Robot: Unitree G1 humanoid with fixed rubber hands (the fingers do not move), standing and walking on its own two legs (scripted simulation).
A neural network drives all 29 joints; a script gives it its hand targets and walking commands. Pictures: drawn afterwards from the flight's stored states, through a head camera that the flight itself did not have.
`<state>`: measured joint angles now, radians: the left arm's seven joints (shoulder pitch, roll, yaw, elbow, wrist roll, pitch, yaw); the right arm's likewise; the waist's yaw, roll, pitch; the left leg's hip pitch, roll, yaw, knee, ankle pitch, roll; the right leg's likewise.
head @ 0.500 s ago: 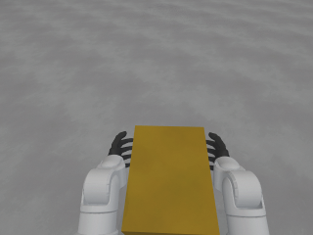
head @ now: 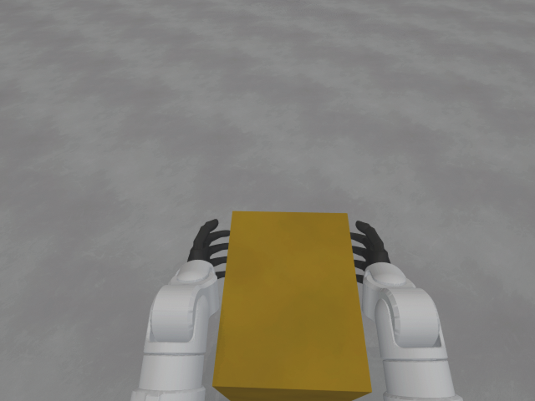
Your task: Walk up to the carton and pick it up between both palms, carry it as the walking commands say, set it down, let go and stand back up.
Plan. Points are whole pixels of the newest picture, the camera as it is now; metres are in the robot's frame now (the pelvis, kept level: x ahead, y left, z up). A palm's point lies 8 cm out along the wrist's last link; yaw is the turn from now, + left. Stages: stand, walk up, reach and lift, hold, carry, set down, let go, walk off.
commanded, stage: carry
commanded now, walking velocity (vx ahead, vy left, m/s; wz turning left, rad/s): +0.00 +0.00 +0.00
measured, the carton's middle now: (286, 321) +0.25 +0.00 -0.01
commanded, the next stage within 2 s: none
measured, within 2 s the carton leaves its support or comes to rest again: neither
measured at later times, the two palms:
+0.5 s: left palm (202, 268) +0.28 +0.12 +0.09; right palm (381, 271) +0.28 -0.13 +0.09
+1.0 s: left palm (204, 270) +0.27 +0.12 +0.10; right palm (388, 275) +0.27 -0.13 +0.09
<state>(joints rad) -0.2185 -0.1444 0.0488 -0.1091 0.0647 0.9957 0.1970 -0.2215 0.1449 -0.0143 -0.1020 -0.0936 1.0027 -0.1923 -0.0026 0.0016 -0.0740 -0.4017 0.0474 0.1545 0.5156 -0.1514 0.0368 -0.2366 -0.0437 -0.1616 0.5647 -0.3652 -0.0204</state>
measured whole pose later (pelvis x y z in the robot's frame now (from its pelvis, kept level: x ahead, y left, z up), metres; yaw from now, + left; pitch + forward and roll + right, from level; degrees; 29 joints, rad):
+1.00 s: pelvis +0.00 -0.01 +0.00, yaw +0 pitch +2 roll +0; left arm -0.18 -0.14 0.02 -0.27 0.04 1.16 0.22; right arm -0.17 0.14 0.03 -0.26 -0.07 1.17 -0.22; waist -0.01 0.00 -0.10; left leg -0.39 0.06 0.14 0.51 -0.15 0.02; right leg -0.22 -0.04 -0.17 0.56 -0.37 -0.03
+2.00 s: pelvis +0.01 -0.02 +0.00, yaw +0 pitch +2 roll +1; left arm -0.19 -0.14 0.03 -0.29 0.04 1.17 0.22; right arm -0.19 0.14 0.03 -0.28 -0.07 1.17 -0.22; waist -0.01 0.01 -0.08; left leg -0.40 0.06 0.14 0.55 -0.17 0.01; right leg -0.22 -0.04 -0.17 0.59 -0.40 -0.04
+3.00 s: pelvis -0.03 +0.15 -0.02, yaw +3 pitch +3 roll +2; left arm -0.19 -0.14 -0.01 -0.40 0.03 1.17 0.24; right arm -0.18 0.14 0.01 -0.39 -0.04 1.16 -0.23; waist 0.01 -0.06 -0.04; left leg -0.40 0.02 0.06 0.65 -0.27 -0.05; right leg -0.37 -0.30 -0.10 0.69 -0.34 0.16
